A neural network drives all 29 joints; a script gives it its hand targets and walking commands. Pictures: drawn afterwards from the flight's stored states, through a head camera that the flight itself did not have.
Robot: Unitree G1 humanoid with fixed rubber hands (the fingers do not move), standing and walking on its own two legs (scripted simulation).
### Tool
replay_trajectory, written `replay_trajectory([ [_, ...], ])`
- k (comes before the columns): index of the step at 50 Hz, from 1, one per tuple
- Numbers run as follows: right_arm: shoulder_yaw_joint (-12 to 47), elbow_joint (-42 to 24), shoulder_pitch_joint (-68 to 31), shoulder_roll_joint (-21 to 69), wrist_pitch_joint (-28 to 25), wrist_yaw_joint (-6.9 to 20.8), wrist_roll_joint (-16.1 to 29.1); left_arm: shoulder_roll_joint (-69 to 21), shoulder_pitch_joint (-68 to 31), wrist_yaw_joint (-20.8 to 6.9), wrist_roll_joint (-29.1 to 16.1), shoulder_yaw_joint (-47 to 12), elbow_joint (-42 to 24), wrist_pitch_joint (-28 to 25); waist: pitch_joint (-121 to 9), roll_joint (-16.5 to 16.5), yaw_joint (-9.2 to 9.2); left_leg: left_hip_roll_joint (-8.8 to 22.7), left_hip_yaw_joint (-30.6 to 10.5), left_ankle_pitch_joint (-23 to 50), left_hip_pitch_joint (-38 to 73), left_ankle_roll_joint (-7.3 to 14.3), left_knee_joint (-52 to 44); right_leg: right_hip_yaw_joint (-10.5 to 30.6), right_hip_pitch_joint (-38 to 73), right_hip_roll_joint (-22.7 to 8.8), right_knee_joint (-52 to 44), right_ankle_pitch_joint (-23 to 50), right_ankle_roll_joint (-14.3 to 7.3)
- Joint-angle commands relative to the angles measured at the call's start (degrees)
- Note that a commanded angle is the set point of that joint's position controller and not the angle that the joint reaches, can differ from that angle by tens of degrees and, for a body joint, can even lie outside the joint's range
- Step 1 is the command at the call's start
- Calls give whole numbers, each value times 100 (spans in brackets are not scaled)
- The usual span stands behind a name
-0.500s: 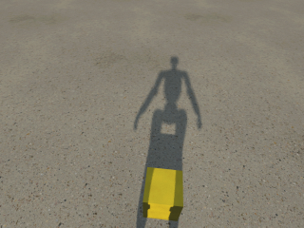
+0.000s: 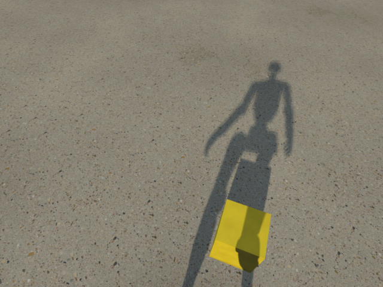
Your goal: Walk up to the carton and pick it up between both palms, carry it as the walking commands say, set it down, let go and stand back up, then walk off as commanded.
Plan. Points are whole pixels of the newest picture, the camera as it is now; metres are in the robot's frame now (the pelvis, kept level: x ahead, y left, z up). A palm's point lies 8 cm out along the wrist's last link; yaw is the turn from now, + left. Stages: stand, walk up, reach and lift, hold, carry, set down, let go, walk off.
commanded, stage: walk off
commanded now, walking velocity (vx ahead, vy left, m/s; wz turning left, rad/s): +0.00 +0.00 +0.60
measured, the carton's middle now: (238, 236) +0.46 -0.23 -0.65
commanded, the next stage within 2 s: none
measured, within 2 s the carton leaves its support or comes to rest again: neither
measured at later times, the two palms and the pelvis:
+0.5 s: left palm out of the picture -0.03 +0.23 -0.13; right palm (310, 286) +0.17 -0.26 -0.13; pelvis -0.01 -0.04 -0.01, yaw +20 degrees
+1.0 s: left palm out of the picture -0.05 +0.22 -0.11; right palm (294, 264) +0.22 -0.24 -0.15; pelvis +0.01 -0.06 -0.01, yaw +35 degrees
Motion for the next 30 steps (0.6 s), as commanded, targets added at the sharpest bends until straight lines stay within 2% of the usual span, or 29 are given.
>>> replay_trajectory([
  [1,-301,-267,76,-1156,27,-29,-31,246,-9,71,-75,34,-421,-72,-336,1146,-140,1247,-1639,618,561,695,-974,-153,-18,183,-805,-294,100],
  [2,-317,-271,140,-1106,51,0,-38,198,2,96,-102,8,-432,-52,-414,1185,-224,1212,-1711,759,625,714,-972,-164,208,236,-1174,-304,136],
  [4,-356,-318,-18,-1145,93,45,-25,370,327,116,-141,65,-396,-101,-542,1166,-56,1293,-2077,878,353,620,-882,-45,816,298,-1814,-242,9],
  [5,-381,-382,-213,-1103,119,65,-15,332,494,134,-151,68,-342,-149,-483,892,76,1066,-1919,742,126,472,-762,-61,1162,338,-2304,96,-37],
  [6,-358,-391,-147,-1141,148,33,32,416,870,166,-140,110,-239,-181,-606,670,153,980,-1865,-23,-158,161,-680,-45,1759,224,-3359,496,-80],
  [7,-355,-512,-290,-939,95,63,101,850,1169,177,-75,222,-154,-190,-753,95,338,412,-1401,-899,-945,-198,-62,633,2667,-456,-3864,470,-301],
  [8,-317,-685,-396,-668,8,46,119,1397,1156,191,45,354,-246,-224,-492,-1713,454,-406,-207,-1746,-2090,-551,1300,2036,2945,-2217,-4183,763,-602],
  [9,-369,-642,-493,-660,-43,-50,-25,1176,680,201,33,271,-379,-165,-221,-1480,261,-143,164,-2349,-2238,-569,2585,2138,2084,-2696,-4000,1354,-1151],
  [10,-405,-602,-347,-734,-25,-26,-65,906,294,221,98,155,-545,-166,-225,-934,15,164,198,-1901,-1804,-644,3286,1575,1592,-2431,-4097,1320,-1386],
  [11,-427,-522,-310,-778,-27,35,-38,631,-131,191,61,68,-630,-226,-88,-380,-218,310,62,-1473,-1621,-572,3493,1057,1404,-1913,-3940,1421,-1094],
  [12,-481,-406,-164,-804,-7,110,-49,413,-149,167,135,23,-730,-251,53,-446,-102,268,220,-1350,-1793,-582,3698,920,1442,-1759,-3921,1812,-1177],
  [13,-426,-350,-214,-608,53,141,-96,321,-77,175,144,-9,-665,-313,20,-529,-103,389,256,-1317,-1905,-645,3858,663,1692,-1616,-3637,2723,-1144],
  [14,-445,-352,22,-619,109,212,-37,384,-66,143,114,-32,-747,-297,-4,-733,-186,357,404,-1236,-1624,-691,3825,158,1510,-1292,-3490,2768,-1064],
  [15,-418,-340,-14,-516,131,263,-43,533,-172,126,112,76,-766,-332,108,-793,-215,326,527,-1149,-1778,-739,3728,39,1587,-1387,-3522,3041,-1114],
  [16,-399,-446,-99,-502,143,269,-4,493,-183,90,137,39,-829,-296,55,-972,-182,338,711,-1189,-1618,-839,3550,-208,1608,-1302,-3429,3196,-1148],
  [17,-383,-475,-101,-576,98,234,36,678,61,90,106,134,-753,-272,-33,-961,-78,355,840,-1096,-1523,-861,3473,-343,1636,-1329,-3408,3326,-1121],
  [18,-356,-584,-389,-485,114,282,36,632,234,113,104,132,-744,-272,65,-1212,126,493,857,-1115,-1541,-848,3060,-357,1698,-1416,-3441,3010,-1163],
  [19,-348,-643,-629,-481,121,332,43,569,347,119,78,128,-696,-256,137,-1156,237,536,911,-1009,-1363,-888,2896,-476,1561,-1325,-3298,3127,-1126],
  [20,-339,-729,-681,-585,102,332,38,601,314,63,106,146,-716,-243,30,-1136,171,507,908,-1110,-1065,-845,2527,-581,1474,-1427,-3200,3298,-1167],
  [22,-236,-877,-849,-184,66,370,52,774,597,54,138,219,-642,-226,-55,-1108,379,486,1145,-1409,-899,-786,1809,-629,1872,-1534,-2957,3568,-1215],
  [23,-269,-757,-750,-444,40,321,39,851,655,23,159,269,-638,-213,-84,-1107,372,341,1236,-1488,-757,-738,1579,-729,2049,-1540,-2690,4053,-1170],
  [24,-182,-800,-697,-198,24,322,86,869,760,37,128,310,-594,-201,-190,-1301,347,384,1217,-1476,-598,-611,1280,-525,2082,-1740,-2581,4346,-1182],
  [25,-167,-783,-427,-115,27,283,41,1004,854,-13,84,392,-531,-188,-281,-1231,242,362,1267,-1447,-241,-568,776,-534,2175,-1811,-2373,4342,-1087],
  [26,-253,-616,21,-520,-21,236,10,896,967,-20,81,354,-572,-176,-382,-325,102,391,1202,-581,601,-561,-145,-810,1776,-1657,-1491,4331,-912],
  [27,-401,-534,499,-950,-126,170,-22,586,981,-44,40,266,-729,-204,-728,388,-196,1101,166,1137,1520,-286,-625,-1183,799,-1348,-409,2881,-408],
  [28,-553,-480,773,-1592,-173,55,-2,114,808,-111,58,161,-1021,-209,-1020,2244,-282,2677,-1972,4812,2927,445,-314,-1182,-1129,-306,931,-1348,-9],
  [29,-594,-322,1092,-1751,-167,43,93,20,175,-75,86,121,-1070,-152,-978,1545,-562,2825,-1626,5713,2308,906,-156,-325,-1034,-394,1312,-1707,-161],
  [30,-568,-323,790,-1405,-160,-1,72,137,-17,-21,1,136,-1199,-138,-602,880,-366,2445,-1207,4893,1722,1085,-210,-236,-781,-474,1290,-1392,-107],
])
